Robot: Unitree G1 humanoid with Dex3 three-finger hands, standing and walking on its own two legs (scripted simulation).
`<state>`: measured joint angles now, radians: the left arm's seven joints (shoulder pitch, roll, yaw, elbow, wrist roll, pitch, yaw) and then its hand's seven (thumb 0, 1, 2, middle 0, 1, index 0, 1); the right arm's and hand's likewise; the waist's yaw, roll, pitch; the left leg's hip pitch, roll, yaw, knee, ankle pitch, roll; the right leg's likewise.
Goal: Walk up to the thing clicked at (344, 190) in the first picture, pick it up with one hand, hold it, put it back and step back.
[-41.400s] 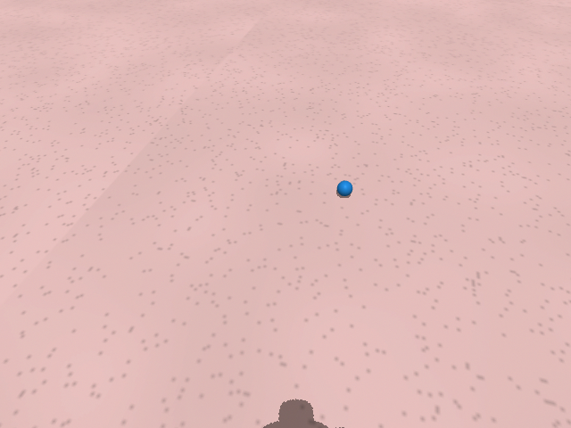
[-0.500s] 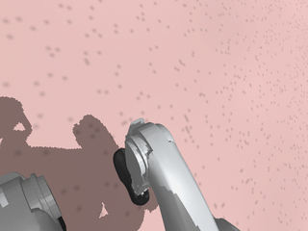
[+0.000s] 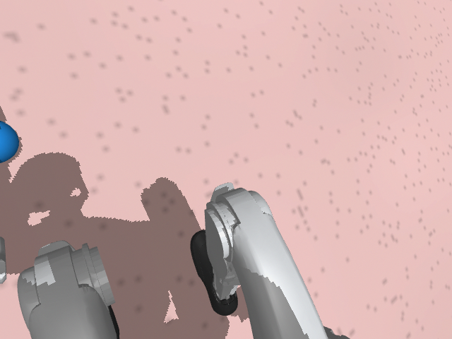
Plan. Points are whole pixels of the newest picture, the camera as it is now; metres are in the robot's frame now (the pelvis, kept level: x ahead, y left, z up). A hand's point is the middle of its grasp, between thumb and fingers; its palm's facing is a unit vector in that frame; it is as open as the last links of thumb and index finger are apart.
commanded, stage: settle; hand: left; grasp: from above
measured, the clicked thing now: out of the picture +0.50 +0.25 -0.25
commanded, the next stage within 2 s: lift in 0.42 s
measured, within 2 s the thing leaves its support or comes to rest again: neither
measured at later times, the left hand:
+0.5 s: hand out of the picture +0.47 +0.25 -0.13, palm faces -0.44 -0.07 -0.90, open 10.6 cm
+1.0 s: hand out of the picture +0.43 +0.27 -0.05, palm faces -0.46 -0.09 -0.88, open 10.6 cm
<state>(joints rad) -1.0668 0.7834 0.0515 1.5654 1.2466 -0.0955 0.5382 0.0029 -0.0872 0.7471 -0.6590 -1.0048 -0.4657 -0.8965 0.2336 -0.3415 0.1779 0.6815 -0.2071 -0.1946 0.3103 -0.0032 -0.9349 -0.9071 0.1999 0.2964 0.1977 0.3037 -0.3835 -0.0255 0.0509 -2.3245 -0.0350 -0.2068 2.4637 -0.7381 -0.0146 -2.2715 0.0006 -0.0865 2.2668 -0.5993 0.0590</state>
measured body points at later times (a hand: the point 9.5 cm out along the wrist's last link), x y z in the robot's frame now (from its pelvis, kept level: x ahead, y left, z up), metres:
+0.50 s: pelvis -0.01 -0.01 +0.02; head +0.23 +0.05 +0.40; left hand +0.49 +0.26 -0.08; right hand +0.05 -0.29 -0.09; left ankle +0.06 +0.12 -0.29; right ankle +0.13 -0.14 -0.29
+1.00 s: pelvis -0.01 -0.01 +0.07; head +0.20 +0.04 +0.47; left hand +0.45 +0.27 +0.00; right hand +0.07 -0.28 -0.05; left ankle +0.06 +0.12 -0.29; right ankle +0.13 -0.14 -0.29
